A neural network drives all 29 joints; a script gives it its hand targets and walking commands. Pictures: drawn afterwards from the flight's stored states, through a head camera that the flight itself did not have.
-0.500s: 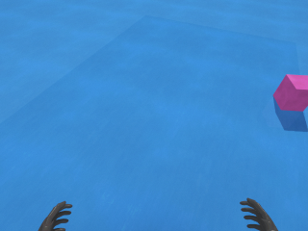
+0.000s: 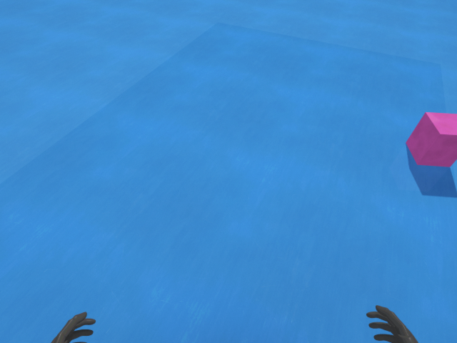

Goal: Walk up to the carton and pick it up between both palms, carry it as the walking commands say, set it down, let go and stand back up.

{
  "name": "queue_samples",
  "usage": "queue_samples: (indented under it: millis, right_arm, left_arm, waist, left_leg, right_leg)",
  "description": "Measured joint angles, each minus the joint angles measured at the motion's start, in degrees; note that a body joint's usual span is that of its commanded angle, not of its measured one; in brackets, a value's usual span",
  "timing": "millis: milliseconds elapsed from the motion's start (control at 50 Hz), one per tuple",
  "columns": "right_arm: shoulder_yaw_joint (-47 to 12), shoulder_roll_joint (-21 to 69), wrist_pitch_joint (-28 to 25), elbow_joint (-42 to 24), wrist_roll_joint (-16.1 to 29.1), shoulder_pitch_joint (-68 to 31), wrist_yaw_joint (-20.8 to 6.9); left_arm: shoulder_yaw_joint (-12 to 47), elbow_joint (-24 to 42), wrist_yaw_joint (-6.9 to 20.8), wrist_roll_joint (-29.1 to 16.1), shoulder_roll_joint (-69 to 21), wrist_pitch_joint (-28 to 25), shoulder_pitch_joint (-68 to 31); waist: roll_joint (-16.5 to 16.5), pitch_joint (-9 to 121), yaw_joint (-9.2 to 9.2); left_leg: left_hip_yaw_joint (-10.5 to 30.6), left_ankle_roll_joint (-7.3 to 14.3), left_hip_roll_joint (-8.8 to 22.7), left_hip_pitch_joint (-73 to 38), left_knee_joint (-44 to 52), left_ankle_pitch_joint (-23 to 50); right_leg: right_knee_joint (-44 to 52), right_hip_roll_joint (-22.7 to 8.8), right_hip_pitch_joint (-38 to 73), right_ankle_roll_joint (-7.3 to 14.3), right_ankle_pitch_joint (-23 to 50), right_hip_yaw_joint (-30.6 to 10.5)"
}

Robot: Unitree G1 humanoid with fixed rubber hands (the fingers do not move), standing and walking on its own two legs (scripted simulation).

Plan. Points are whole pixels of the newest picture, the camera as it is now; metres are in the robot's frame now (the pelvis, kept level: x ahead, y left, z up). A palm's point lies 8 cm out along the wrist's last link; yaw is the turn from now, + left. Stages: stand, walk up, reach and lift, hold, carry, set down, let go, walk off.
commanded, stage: stand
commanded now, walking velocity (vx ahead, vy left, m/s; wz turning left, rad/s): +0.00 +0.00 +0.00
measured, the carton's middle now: (437, 139) +1.33 -1.31 -0.63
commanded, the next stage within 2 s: walk up in 0.82 s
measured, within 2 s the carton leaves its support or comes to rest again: neither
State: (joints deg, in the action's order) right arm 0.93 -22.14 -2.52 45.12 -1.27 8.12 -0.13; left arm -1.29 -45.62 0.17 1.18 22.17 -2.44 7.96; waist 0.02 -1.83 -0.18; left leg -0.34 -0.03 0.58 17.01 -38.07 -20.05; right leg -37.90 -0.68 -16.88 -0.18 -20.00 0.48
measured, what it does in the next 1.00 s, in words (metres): stands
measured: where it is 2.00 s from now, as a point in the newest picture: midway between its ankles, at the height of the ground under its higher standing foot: (290, 334)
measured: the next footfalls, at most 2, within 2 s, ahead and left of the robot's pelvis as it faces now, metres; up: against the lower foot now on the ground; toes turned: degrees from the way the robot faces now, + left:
right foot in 1.30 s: +0.12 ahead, -0.23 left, +0.00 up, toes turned -22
left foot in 1.64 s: +0.34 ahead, -0.08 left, +0.00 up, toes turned -21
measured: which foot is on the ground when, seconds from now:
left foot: down 0.00-1.00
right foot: down 0.00-1.00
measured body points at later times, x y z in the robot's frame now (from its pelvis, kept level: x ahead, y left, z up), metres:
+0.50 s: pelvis +0.00 +0.00 +0.02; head +0.00 +0.00 +0.47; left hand +0.13 +0.31 -0.09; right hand +0.13 -0.31 -0.09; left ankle +0.00 +0.12 -0.72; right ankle +0.00 -0.12 -0.72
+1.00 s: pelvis +0.00 +0.00 +0.02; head +0.00 +0.00 +0.47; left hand +0.11 +0.32 -0.09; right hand +0.11 -0.32 -0.09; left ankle +0.00 +0.12 -0.72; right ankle +0.00 -0.12 -0.72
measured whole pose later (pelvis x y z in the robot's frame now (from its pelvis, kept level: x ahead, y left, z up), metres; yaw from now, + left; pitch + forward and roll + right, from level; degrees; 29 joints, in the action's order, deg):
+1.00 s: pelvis +0.00 +0.00 +0.02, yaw +0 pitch -2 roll +0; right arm 0.0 -22.7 -1.4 59.9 -0.7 5.2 -0.1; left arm 0.0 -60.2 0.1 0.8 22.8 -1.3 5.1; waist 0.0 -2.4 -0.2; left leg -0.4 -0.3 0.6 7.5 -20.6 -10.7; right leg -20.5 -0.8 -7.4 -0.5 -10.8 0.5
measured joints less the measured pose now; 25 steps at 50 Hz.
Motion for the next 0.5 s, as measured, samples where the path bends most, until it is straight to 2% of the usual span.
queue_samples:
  millis: [500]
  right_arm:
    - [-0.9, -0.3, 0.7, 10.3, 0.5, -2.7, -0.2]
  left_arm:
    - [1.2, -10.3, 0.1, -0.4, 0.3, 0.5, -2.7]
  waist:
    - [-0.1, -0.5, 0.05]
  left_leg:
    - [-0.2, -0.2, -0.1, -7.5, 13.3, 7.0]
  right_leg:
    - [13.1, -0.1, 7.4, -0.2, 7.0, 0.0]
